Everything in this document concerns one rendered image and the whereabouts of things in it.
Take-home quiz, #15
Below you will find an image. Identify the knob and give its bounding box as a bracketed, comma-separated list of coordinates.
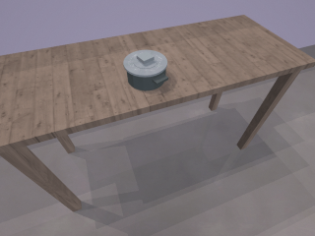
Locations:
[136, 51, 155, 65]

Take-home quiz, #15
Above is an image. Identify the table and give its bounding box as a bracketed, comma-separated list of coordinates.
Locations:
[0, 15, 315, 212]

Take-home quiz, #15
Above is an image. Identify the lid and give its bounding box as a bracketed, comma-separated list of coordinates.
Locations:
[123, 49, 167, 78]

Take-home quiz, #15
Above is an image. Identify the pot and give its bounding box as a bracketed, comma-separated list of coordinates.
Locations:
[127, 70, 168, 91]

